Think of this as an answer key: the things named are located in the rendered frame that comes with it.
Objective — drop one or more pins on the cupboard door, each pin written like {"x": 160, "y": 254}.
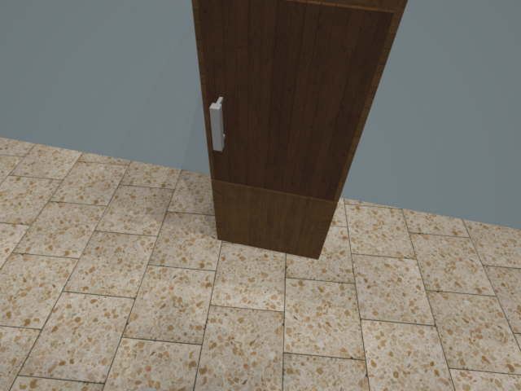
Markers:
{"x": 294, "y": 76}

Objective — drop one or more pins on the handle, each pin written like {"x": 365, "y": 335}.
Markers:
{"x": 217, "y": 125}

